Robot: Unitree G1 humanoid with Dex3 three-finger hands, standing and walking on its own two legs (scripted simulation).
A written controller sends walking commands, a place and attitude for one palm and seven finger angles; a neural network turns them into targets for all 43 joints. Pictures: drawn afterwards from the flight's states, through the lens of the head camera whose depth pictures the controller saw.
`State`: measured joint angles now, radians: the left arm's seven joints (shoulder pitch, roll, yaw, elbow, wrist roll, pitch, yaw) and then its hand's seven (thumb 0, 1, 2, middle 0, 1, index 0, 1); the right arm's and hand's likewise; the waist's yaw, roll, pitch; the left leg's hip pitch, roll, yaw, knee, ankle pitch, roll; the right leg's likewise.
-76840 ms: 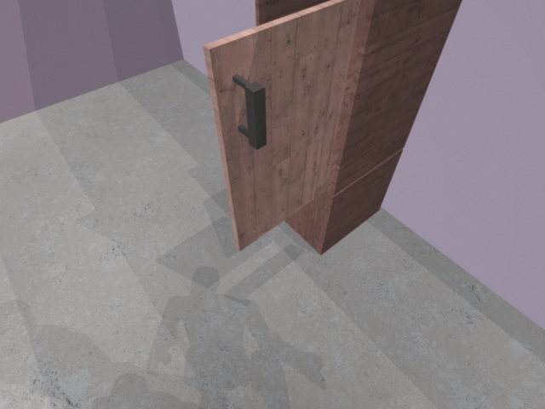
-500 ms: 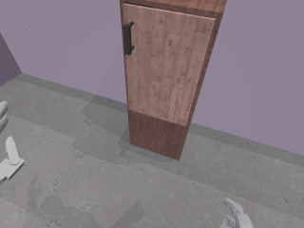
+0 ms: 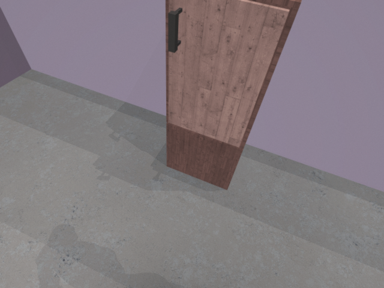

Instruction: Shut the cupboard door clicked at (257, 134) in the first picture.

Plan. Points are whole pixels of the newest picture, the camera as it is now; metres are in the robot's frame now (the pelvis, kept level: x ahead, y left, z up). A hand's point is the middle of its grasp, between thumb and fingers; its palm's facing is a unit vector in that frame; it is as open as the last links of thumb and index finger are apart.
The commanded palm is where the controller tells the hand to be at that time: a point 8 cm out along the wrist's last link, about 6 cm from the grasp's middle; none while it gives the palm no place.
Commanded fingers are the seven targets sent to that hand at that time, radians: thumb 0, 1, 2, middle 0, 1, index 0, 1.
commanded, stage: let the arm hang, fingers relaxed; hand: left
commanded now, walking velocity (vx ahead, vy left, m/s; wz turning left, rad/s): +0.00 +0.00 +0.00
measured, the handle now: (176, 30) +0.85 +0.11 +0.13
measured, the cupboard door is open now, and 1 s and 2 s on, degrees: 0 0 0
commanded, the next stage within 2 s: look to check the result in 0.70 s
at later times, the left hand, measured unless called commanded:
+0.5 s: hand out of the picture -0.04 +0.15 -0.18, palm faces +0.05 -0.99 -0.16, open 7.3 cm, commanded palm none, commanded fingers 0.00 0.90 0.90 -0.20 -0.30 -0.20 -0.30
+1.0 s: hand out of the picture -0.03 +0.15 -0.17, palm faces +0.04 -0.98 -0.18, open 7.3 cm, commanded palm none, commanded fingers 0.00 0.90 0.90 -0.20 -0.30 -0.20 -0.30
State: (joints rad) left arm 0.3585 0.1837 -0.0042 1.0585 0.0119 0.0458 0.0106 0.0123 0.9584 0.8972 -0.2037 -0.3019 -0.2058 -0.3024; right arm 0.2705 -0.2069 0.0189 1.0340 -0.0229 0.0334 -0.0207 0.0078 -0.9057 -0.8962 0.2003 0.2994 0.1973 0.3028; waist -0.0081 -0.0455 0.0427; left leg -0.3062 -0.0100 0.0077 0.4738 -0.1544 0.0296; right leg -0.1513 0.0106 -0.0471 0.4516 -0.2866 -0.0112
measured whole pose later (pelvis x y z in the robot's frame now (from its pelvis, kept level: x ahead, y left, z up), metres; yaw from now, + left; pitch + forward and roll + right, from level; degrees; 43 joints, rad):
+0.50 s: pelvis +0.00 +0.00 +0.00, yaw -1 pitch -2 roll +0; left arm 0.38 0.10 0.01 1.15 0.01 0.00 0.04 0.00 0.91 0.90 -0.20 -0.30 -0.20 -0.30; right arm 0.34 -0.10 0.00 1.13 -0.02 0.02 -0.04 0.00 -0.91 -0.90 0.20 0.30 0.20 0.30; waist -0.01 0.01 -0.02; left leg -0.27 -0.02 0.02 0.44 -0.14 0.03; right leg -0.14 0.00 -0.03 0.46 -0.29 -0.01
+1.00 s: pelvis +0.01 -0.01 +0.00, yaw -1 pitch -2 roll +0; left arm 0.36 0.12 0.02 1.16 0.01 0.00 0.04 0.00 0.91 0.90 -0.20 -0.30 -0.20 -0.30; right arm 0.32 -0.12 0.00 1.13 -0.02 0.02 -0.04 0.00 -0.91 -0.90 0.20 0.30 0.20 0.30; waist -0.02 0.00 0.02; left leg -0.25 -0.01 0.02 0.43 -0.15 0.02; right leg -0.10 0.02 -0.04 0.42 -0.29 -0.02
